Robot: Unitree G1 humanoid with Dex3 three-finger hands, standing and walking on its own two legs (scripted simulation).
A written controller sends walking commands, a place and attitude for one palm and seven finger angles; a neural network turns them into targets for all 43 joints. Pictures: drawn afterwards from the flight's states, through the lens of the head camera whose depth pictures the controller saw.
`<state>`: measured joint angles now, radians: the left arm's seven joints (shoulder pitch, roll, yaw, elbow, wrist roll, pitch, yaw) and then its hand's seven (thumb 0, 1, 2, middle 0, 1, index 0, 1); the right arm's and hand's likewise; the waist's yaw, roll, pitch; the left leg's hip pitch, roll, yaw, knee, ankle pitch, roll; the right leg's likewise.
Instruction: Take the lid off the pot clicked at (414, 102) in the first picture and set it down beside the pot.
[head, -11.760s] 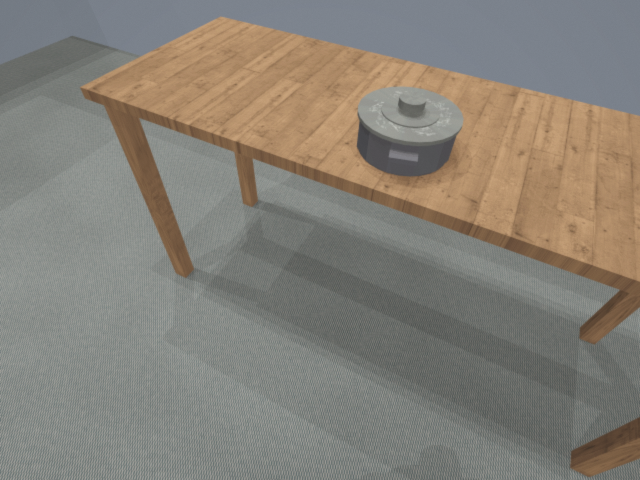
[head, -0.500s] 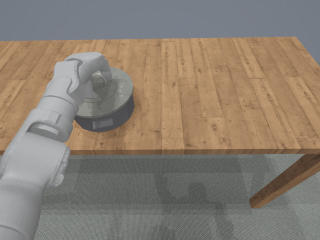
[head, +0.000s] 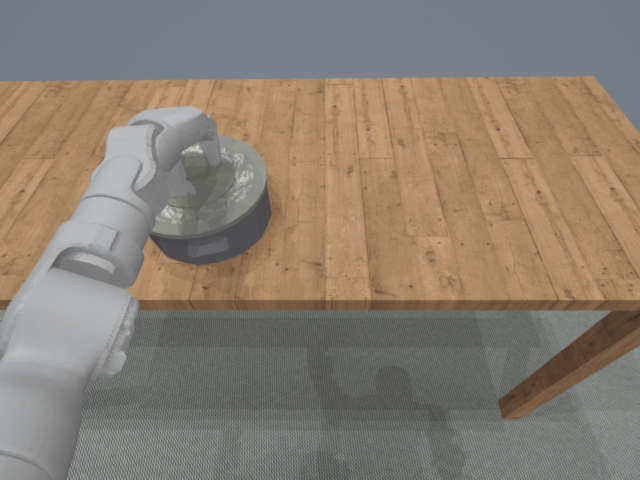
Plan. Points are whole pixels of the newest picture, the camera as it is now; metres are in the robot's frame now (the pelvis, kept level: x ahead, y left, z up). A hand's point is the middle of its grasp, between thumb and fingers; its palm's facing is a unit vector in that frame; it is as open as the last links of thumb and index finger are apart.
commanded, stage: close the fingers and squeeze the knob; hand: left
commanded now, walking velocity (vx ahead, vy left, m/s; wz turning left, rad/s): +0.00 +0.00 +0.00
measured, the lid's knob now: (191, 168) +0.51 +0.15 +0.11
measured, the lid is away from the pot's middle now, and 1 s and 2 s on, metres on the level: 0.00 0.00 0.02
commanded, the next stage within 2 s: lift the lid straight up in 0.94 s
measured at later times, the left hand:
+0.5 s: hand (181, 167) +0.48 +0.16 +0.13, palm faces -0.39 -0.03 -0.92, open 8.1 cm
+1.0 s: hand (184, 170) +0.48 +0.15 +0.13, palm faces -0.39 -0.02 -0.92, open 8.1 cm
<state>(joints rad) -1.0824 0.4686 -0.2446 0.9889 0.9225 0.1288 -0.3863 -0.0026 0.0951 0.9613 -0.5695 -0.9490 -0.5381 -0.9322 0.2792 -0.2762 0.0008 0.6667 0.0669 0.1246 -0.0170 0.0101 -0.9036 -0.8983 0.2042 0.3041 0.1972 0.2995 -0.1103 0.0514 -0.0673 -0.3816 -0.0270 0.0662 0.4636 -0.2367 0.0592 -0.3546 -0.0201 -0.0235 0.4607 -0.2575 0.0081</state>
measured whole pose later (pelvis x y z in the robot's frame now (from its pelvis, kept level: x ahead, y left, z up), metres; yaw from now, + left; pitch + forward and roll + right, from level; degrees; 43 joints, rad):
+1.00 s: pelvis +0.00 +0.00 +0.00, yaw +0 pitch +9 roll +0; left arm -1.09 0.46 -0.26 0.99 0.93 0.14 -0.39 0.02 0.22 0.73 -0.61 -0.99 -0.59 -0.98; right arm 0.29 -0.27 0.00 0.68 0.06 0.12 -0.02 0.01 -0.90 -0.90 0.20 0.30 0.20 0.30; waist -0.11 0.05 -0.07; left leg -0.38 -0.03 0.07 0.46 -0.24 0.06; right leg -0.35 -0.02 -0.02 0.45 -0.26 0.01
